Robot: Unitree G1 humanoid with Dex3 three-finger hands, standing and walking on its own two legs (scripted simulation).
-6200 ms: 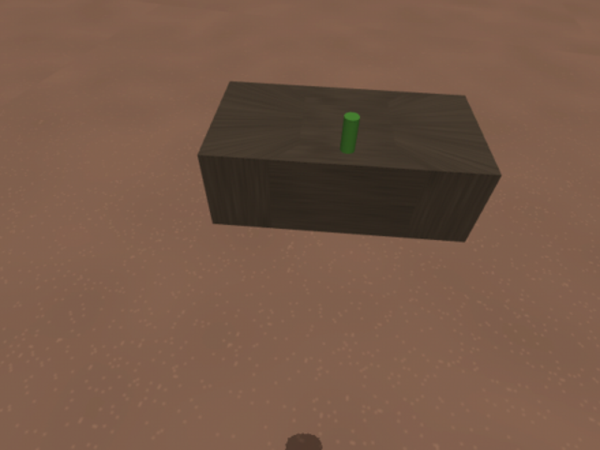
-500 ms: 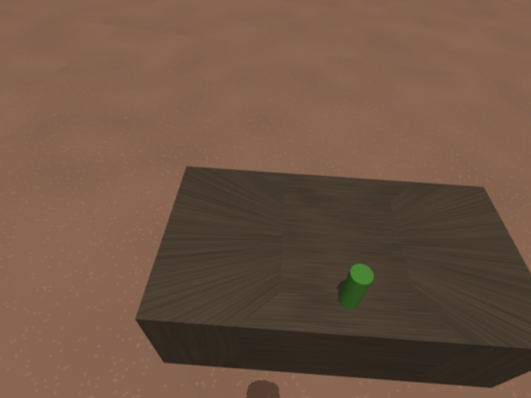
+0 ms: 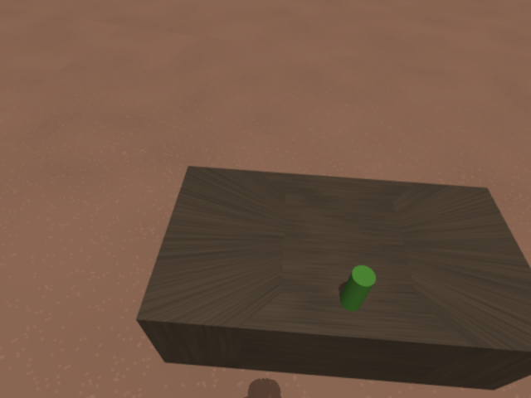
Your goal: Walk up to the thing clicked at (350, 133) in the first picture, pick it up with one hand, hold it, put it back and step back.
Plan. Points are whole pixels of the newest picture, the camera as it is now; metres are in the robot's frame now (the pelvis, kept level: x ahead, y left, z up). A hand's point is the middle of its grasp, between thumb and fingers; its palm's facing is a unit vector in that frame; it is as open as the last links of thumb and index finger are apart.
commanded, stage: stand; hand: right
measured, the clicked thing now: (356, 289) +0.46 -0.24 -0.32
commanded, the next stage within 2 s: go down in 0.60 s
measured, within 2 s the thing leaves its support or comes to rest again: neither
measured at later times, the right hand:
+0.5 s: hand out of the picture +0.08 -0.25 -0.15, palm faces -0.02 +0.94 -0.35, open 7.4 cm
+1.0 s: hand out of the picture +0.15 -0.26 -0.15, palm faces +0.02 +0.94 -0.34, open 12.5 cm
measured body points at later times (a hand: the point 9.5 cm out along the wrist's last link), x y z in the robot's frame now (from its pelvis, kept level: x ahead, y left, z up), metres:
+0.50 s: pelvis +0.00 +0.00 +0.00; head +0.01 +0.01 +0.45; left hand +0.07 +0.30 -0.14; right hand +0.08 -0.30 -0.13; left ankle +0.01 +0.12 -0.75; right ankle -0.03 -0.15 -0.75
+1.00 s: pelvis -0.01 -0.01 -0.01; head +0.03 +0.00 +0.44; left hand +0.09 +0.26 -0.13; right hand +0.15 -0.31 -0.12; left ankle +0.01 +0.12 -0.75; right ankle -0.03 -0.15 -0.75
